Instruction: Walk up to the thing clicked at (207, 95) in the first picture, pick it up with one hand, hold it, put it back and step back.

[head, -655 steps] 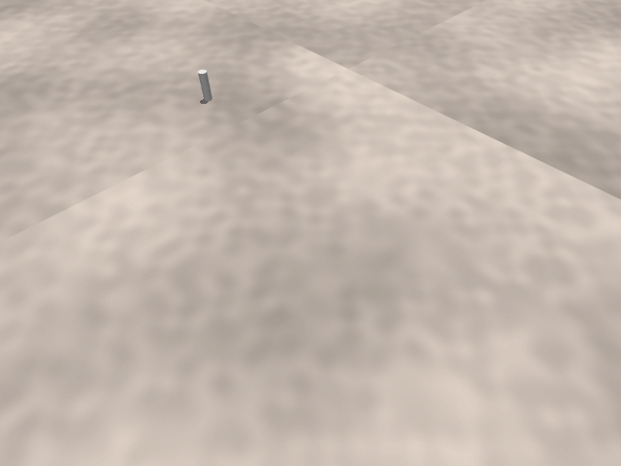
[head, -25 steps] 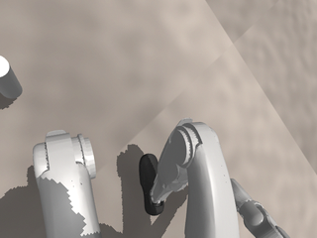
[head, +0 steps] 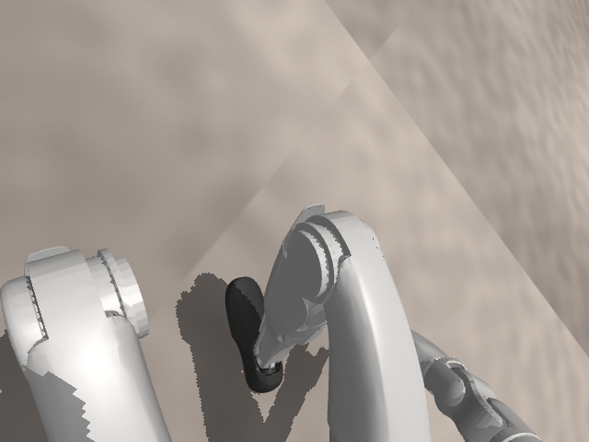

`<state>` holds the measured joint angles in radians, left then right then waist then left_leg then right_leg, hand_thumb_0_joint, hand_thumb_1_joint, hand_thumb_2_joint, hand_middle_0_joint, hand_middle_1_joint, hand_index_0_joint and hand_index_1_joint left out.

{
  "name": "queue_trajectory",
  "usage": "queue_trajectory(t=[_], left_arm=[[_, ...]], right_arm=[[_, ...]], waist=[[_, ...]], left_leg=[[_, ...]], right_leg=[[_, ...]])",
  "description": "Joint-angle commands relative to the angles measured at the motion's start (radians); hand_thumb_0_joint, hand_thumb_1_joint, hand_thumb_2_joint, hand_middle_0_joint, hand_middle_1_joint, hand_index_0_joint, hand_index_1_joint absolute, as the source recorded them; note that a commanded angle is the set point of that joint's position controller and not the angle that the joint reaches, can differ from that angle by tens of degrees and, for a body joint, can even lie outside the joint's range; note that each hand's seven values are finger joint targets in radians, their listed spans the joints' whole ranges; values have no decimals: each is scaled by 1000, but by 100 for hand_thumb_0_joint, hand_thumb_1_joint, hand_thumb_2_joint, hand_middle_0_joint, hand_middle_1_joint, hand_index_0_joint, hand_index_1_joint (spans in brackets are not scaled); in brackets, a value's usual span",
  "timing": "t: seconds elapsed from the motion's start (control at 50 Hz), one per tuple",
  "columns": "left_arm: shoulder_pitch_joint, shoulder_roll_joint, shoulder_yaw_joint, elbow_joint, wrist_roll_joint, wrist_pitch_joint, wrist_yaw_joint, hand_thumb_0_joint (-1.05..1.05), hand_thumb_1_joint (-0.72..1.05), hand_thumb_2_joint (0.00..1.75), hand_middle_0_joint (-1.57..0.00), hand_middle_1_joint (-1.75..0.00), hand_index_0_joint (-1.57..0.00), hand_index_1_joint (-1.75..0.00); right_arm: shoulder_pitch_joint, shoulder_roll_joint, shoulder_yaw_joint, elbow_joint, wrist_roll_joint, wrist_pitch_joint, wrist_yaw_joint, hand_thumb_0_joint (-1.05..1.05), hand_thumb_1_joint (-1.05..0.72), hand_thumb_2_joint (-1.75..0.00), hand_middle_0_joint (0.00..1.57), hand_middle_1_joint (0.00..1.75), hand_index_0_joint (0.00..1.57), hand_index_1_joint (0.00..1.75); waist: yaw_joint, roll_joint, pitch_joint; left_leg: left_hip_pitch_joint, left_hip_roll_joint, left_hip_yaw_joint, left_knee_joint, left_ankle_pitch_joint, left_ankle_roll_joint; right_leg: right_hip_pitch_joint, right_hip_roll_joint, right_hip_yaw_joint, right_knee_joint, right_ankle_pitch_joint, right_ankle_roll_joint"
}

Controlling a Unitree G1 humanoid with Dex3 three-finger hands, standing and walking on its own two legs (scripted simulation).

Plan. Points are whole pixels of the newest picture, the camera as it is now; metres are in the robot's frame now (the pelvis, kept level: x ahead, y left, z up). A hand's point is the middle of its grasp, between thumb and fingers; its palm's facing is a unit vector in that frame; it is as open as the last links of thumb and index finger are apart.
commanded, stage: close in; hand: left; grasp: from the side
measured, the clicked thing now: out of the picture +0.46 +0.32 -0.20
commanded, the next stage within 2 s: rest palm in 0.20 s
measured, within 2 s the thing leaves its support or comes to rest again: leaves its support in 1.46 s
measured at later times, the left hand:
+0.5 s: hand out of the picture +0.43 +0.30 -0.18, palm faces +0.40 -0.92 +0.02, open 16.5 cm
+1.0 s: hand out of the picture +0.45 +0.30 -0.18, palm faces +0.42 -0.91 -0.02, open 7.0 cm
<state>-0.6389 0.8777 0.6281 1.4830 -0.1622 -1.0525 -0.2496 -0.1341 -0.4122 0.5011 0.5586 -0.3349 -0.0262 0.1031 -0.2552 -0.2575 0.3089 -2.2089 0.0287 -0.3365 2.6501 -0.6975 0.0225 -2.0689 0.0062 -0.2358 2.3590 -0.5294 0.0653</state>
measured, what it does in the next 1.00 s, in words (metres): stands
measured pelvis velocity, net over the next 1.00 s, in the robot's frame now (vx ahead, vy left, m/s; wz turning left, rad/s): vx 0.00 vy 0.00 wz -0.03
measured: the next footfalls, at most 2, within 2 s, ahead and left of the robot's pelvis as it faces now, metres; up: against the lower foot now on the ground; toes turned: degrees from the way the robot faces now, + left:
none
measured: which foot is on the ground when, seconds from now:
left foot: down 0.00-1.00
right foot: down 0.00-1.00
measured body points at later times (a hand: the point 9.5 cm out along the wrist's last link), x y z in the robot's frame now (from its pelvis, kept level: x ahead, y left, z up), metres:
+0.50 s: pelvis +0.00 +0.00 +0.00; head +0.23 +0.19 +0.33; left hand +0.40 +0.35 -0.18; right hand +0.17 -0.24 -0.03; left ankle +0.09 +0.12 -0.25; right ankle +0.16 -0.13 -0.25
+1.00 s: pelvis +0.00 +0.00 +0.00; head +0.24 +0.19 +0.33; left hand +0.42 +0.35 -0.18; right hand +0.15 -0.25 -0.03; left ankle +0.09 +0.12 -0.25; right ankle +0.16 -0.13 -0.25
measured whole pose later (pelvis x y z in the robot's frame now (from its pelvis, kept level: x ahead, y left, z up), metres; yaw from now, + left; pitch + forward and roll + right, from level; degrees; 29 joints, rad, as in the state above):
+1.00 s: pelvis +0.00 +0.00 +0.00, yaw -2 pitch +12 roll -19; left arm -0.74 0.93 0.53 1.56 -0.06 -1.10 0.03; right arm -0.17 -0.39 0.56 0.54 -0.38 0.05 0.13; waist -0.28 -0.28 0.34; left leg -2.21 0.03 -0.37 2.66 -0.72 0.02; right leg -2.06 0.02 -0.26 2.34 -0.53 0.08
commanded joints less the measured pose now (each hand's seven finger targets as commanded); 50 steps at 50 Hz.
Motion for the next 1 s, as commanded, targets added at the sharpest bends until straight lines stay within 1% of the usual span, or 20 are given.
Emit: queue_trajectory(t=[0.0,0.04,0.06,0.1,0.12,0.16,0.18,0.22,0.28,0.32,0.36,0.4,0.44,0.48,0.5,0.6,0.62,0.72,0.9,0.98], left_arm=[[-199,174,-32,-127,-11,-97,30,0,-61,4,-5,-6,-5,-6],[-211,175,-35,-128,-9,-110,48,0,-60,5,-4,-6,-5,-6],[-197,183,-34,-132,-1,-115,58,0,-60,6,-5,-7,-5,-7],[-203,181,-43,-109,14,-123,73,0,-59,7,-4,-7,-4,-6],[-188,181,-43,-115,20,-127,80,0,-58,9,-4,-7,-4,-7],[-196,192,-41,-114,27,-134,97,0,-58,9,-4,-7,-4,-7],[-197,174,-50,-111,29,-134,105,0,-56,9,-4,-8,-4,-7],[-193,175,-47,-113,37,-139,125,0,-55,11,-5,-8,-5,-8],[-198,160,-71,-118,52,-141,144,0,-54,13,-6,-11,-6,-10],[-208,144,-81,-115,53,-140,160,0,-42,21,-13,-13,-11,-15],[-217,153,-87,-106,53,-143,178,0,-41,21,-14,-15,-13,-16],[-233,143,-98,-96,58,-147,195,0,-36,24,-14,-15,-13,-17],[-249,157,-100,-99,66,-153,206,0,-23,32,-30,-30,-29,-30],[-254,172,-106,-105,71,-156,214,0,-14,40,-36,-37,-35,-37],[-262,167,-105,-94,77,-156,219,0,-9,43,-38,-40,-38,-40],[-262,192,-99,-79,88,-146,242,0,9,53,-49,-49,-48,-49],[-282,190,-105,-77,91,-145,245,0,11,55,-51,-51,-51,-52],[-264,200,-96,-68,101,-136,258,0,32,69,-65,-65,-64,-65],[-299,212,-107,-56,111,-126,268,0,65,99,-94,-97,-94,-97],[-307,211,-114,-66,112,-124,267,0,65,111,-110,-114,-110,-114]], right_arm=[[14,-358,-119,-23,-4,9,-16,0,-94,-91,20,30,20,30],[15,-354,-113,-26,-8,12,-13,0,-94,-91,20,30,20,30],[13,-354,-112,-23,-10,13,-12,0,-93,-91,20,30,20,30],[15,-357,-108,-24,-15,20,-10,0,-93,-91,20,30,20,30],[19,-355,-106,-23,-19,24,-9,0,-92,-91,20,30,20,30],[9,-356,-104,-24,-21,30,-8,0,-93,-91,20,30,20,30],[6,-358,-104,-24,-23,32,-8,0,-93,-91,20,30,20,30],[11,-358,-102,-23,-29,39,-3,0,-92,-91,20,30,20,30],[2,-354,-101,-24,-32,46,0,0,-92,-91,20,30,20,30],[10,-347,-99,-20,-34,48,2,0,-91,-91,20,30,20,30],[-1,-346,-95,-24,-34,48,6,0,-91,-91,20,30,20,30],[3,-345,-92,-21,-37,50,7,0,-90,-91,20,30,20,30],[-1,-346,-91,-20,-37,54,8,0,-90,-90,20,30,20,30],[1,-343,-85,-21,-40,57,9,0,-89,-90,20,30,20,30],[-1,-347,-87,-19,-38,58,9,0,-89,-90,20,30,20,30],[-4,-338,-79,-22,-41,66,8,0,-88,-90,20,30,20,30],[-3,-342,-79,-23,-41,68,8,0,-88,-90,20,30,20,30],[-4,-340,-75,-25,-41,77,7,0,-87,-89,20,30,20,30],[5,-343,-69,-24,-43,89,9,0,-87,-89,20,30,20,30],[2,-341,-69,-22,-43,87,8,0,-87,-89,20,30,20,30]], waist=[[-111,506,-546],[-110,508,-536],[-98,520,-538],[-114,525,-531],[-100,537,-546],[-97,555,-534],[-108,549,-522],[-107,562,-529],[-112,564,-523],[-123,546,-532],[-122,534,-520],[-135,521,-520],[-140,526,-523],[-134,537,-537],[-142,546,-526],[-134,544,-535],[-147,552,-517],[-143,556,-528],[-165,549,-523],[-161,549,-533]], left_leg=[[349,48,52,-365,34,-41],[337,47,51,-367,20,-40],[351,50,49,-373,30,-43],[358,51,40,-375,34,-47],[375,51,40,-376,58,-52],[374,51,41,-376,57,-52],[377,52,34,-377,66,-54],[393,53,32,-381,81,-59],[394,54,28,-383,82,-60],[381,50,39,-366,96,-54],[363,49,37,-366,73,-50],[362,48,34,-360,68,-48],[368,49,31,-362,60,-49],[372,50,33,-358,75,-49],[385,53,24,-368,79,-54],[384,54,40,-357,89,-50],[374,54,31,-368,72,-51],[395,58,22,-368,125,-55],[378,59,20,-367,83,-49],[390,60,23,-359,113,-47]], right_leg=[[253,49,-103,-134,39,-59],[260,50,-104,-136,30,-58],[260,50,-103,-131,35,-60],[258,50,-110,-126,40,-59],[270,52,-107,-122,59,-62],[264,54,-107,-120,59,-63],[257,50,-111,-117,68,-61],[268,52,-115,-114,79,-62],[262,54,-117,-115,83,-62],[287,54,-113,-123,98,-58],[274,58,-116,-128,80,-60],[278,58,-118,-132,82,-57],[270,58,-120,-131,75,-57],[284,63,-117,-132,85,-59],[268,59,-122,-124,88,-59],[285,63,-111,-139,95,-59],[273,62,-117,-136,82,-60],[282,61,-120,-127,119,-60],[287,65,-123,-141,95,-57],[286,65,-115,-140,118,-58]])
